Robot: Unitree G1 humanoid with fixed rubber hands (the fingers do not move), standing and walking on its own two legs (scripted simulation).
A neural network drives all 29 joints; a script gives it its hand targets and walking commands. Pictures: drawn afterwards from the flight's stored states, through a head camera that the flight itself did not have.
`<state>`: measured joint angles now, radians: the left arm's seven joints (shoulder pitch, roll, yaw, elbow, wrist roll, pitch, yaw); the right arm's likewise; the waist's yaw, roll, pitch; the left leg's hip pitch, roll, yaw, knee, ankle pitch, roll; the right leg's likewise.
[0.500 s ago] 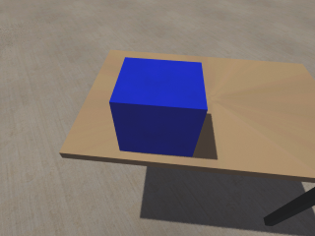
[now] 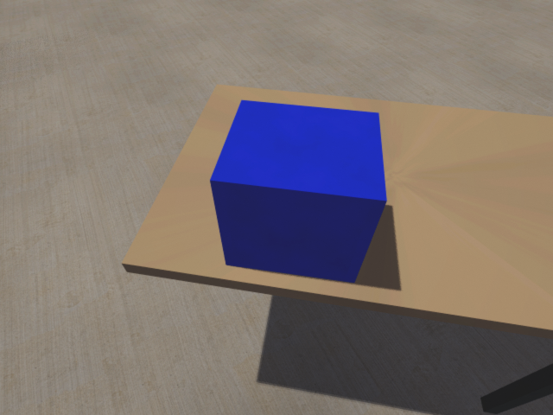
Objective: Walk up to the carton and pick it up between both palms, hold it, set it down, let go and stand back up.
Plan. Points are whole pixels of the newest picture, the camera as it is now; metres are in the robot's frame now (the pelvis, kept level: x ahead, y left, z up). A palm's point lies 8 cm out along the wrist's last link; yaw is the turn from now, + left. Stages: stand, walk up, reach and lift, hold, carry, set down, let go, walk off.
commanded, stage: walk up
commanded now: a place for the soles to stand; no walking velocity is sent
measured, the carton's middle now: (298, 192) +0.48 -0.03 +0.03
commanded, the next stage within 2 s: reach and lift in 0.86 s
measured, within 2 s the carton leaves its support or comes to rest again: neither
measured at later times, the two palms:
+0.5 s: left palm out of the picture +0.05 +0.27 -0.12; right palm out of the picture +0.04 -0.25 -0.14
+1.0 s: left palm out of the picture +0.12 +0.28 -0.13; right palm out of the picture +0.12 -0.25 -0.15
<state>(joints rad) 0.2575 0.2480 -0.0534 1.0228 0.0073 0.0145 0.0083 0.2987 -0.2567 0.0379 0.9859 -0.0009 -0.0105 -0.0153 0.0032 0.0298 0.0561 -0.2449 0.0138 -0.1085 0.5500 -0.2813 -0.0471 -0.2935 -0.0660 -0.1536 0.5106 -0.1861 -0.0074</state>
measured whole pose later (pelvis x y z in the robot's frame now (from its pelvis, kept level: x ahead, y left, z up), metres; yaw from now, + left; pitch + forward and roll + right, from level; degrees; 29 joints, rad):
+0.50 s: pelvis +0.00 +0.01 +0.00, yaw +1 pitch -2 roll +0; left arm 0.24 0.27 -0.05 0.96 0.02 0.00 0.02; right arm 0.26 -0.27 0.03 0.98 0.00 0.02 -0.01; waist 0.00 0.03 0.05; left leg -0.24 -0.01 -0.10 0.55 -0.28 -0.03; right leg -0.29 -0.08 -0.12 0.53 -0.20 0.01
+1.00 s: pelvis -0.01 +0.00 -0.03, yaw +0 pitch +0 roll +1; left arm 0.06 0.32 0.05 0.60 0.00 0.55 0.02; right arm 0.03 -0.25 -0.07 0.90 -0.07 0.09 0.07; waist -0.01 -0.03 0.11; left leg -0.43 0.04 0.00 0.83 -0.39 -0.05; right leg -0.50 -0.06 -0.05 0.84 -0.32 0.00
